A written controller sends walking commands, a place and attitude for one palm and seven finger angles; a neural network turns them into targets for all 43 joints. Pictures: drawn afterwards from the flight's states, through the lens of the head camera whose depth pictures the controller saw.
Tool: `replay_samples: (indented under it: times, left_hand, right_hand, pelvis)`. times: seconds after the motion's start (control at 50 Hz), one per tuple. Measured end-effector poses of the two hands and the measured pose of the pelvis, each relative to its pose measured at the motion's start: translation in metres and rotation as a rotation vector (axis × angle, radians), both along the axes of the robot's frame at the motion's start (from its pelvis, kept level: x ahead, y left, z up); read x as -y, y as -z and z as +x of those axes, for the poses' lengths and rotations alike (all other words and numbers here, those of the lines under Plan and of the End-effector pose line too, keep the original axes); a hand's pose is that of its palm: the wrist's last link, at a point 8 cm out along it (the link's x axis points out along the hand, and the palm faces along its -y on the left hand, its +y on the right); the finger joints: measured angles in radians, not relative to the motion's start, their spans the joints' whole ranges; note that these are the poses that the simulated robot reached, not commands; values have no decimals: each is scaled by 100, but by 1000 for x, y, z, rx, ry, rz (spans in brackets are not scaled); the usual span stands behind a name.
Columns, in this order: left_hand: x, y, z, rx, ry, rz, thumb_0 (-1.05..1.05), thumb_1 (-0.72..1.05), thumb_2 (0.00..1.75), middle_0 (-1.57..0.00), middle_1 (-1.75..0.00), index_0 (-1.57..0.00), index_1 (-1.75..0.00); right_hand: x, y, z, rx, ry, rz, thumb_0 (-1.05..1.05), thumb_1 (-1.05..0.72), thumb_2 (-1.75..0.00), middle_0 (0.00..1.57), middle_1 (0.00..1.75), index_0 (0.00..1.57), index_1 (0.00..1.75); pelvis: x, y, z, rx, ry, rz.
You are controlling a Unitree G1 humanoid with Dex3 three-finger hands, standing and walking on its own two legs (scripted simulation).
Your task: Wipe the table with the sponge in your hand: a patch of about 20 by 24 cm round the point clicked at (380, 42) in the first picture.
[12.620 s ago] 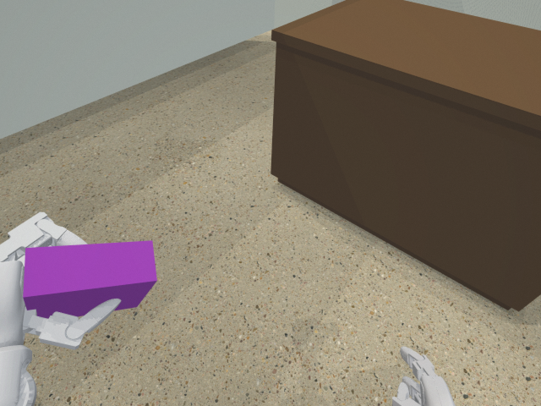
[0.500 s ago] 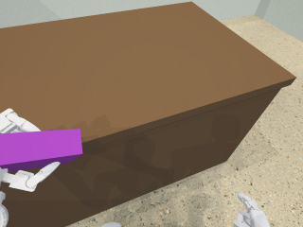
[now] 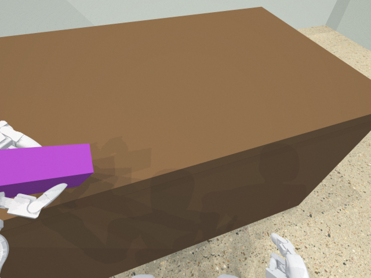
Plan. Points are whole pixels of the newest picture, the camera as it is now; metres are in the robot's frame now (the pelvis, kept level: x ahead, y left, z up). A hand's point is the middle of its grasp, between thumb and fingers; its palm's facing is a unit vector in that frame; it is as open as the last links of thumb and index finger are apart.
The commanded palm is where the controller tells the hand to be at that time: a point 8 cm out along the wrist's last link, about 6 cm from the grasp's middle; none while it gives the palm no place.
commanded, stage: shuffle to correct the standing spot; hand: left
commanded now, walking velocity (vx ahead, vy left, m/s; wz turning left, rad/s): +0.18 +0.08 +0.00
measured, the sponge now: (58, 170) +0.24 +0.23 +0.16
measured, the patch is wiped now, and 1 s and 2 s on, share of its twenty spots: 0.00 0.00 0.00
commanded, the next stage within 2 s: come to a stop and stand still in 0.14 s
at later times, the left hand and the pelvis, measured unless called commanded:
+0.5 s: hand (8, 148) +0.26 +0.31 +0.19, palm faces +0.42 -0.83 -0.35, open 9.2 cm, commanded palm +0.19 +0.34 +0.20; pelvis +0.03 +0.06 +0.01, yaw +0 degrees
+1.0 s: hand (17, 151) +0.27 +0.31 +0.17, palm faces +0.27 -0.90 -0.36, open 9.2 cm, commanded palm +0.21 +0.36 +0.20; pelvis +0.04 +0.08 +0.02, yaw -2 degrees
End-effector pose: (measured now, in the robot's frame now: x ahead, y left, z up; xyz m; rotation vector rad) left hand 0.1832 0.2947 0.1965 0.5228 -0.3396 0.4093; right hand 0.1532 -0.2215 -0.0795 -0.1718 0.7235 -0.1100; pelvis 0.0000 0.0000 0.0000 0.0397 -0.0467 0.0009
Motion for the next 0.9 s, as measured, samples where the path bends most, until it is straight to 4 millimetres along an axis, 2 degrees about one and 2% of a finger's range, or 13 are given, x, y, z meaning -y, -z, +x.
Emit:
replay_samples:
  times: [0.08,0.16,0.28,0.36,0.42,0.5,0.56,0.62,0.72,0.76,0.82,0.86,0.9]
  left_hand:
    - [8,-5,3,-13,30,-7,0,-43,104,-82,-139,-82,-139]
    - [15,-13,1,-5,77,38,0,-43,104,-82,-139,-82,-139]
    - [-15,-13,7,-43,20,12,0,-43,104,-82,-139,-82,-139]
    - [-37,-4,15,-40,-7,-31,0,-43,104,-82,-139,-82,-139]
    - [-47,3,25,-1,23,-53,0,-43,104,-82,-139,-82,-139]
    - [-52,-1,37,11,46,-64,0,-43,104,-82,-139,-82,-139]
    - [-48,-11,35,18,65,-38,0,-43,104,-82,-139,-82,-139]
    - [-42,-19,29,3,76,-7,0,-43,104,-82,-139,-82,-139]
    - [-44,-12,23,-62,33,-53,0,-43,104,-82,-139,-82,-139]
    - [-58,-18,31,-59,26,31,0,-43,104,-82,-139,-82,-139]
    - [-84,-13,47,-36,-28,-19,0,-43,104,-82,-139,-82,-139]
    - [-85,-5,52,-48,-35,-69,0,-43,104,-82,-139,-82,-139]
    - [-75,2,54,-65,13,-94,0,-42,104,-81,-140,-82,-140]
  right_hand:
    - [-8,-5,0,24,-4,23,2,-91,-90,21,30,20,30]
    - [-8,0,4,7,-16,13,1,-91,-90,21,30,20,30]
    - [-9,-7,6,-74,-7,-31,2,-91,-90,21,30,20,30]
    - [-17,-13,16,-49,-2,-81,2,-91,-90,20,30,20,30]
    - [-28,-13,29,-9,25,-100,2,-91,-90,20,30,20,30]
    - [-55,-24,43,38,7,-61,2,-91,-90,20,30,19,30]
    - [-73,-32,52,82,-34,-13,2,-91,-90,20,30,20,30]
    - [-83,-33,58,102,-68,24,1,-91,-90,21,30,20,30]
    - [-79,-26,60,65,-76,27,1,-91,-90,21,30,20,30]
    - [-73,-23,57,35,-92,-11,1,-91,-90,21,30,20,30]
    - [-63,-23,53,10,-85,-31,1,-91,-90,21,30,20,30]
    - [-56,-28,51,27,-61,-39,2,-91,-90,21,30,20,30]
    - [-51,-34,49,48,-30,-54,2,-91,-90,21,30,20,30]
  pelvis:
    - [-3,-5,5,-14,-2,-11]
    - [-8,-3,12,-19,-10,-25]
    - [-24,-17,24,-23,-10,-10]
    - [-42,-15,32,-5,-3,-14]
    - [-56,-5,35,13,5,-30]
    - [-59,-10,35,11,-4,-19]
    - [-57,-14,35,-4,-2,-28]
    - [-54,-16,36,-10,-3,-46]
    - [-55,-19,43,-23,8,-63]
    - [-54,-19,42,-21,1,-68]
    - [-57,-19,38,-14,14,-58]
    - [-63,-19,36,-7,22,-55]
    - [-70,-19,36,-5,28,-56]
